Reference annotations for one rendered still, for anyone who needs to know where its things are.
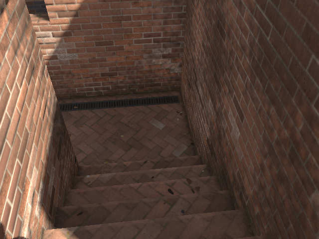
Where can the stairs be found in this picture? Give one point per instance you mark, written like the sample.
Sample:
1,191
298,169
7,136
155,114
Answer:
163,198

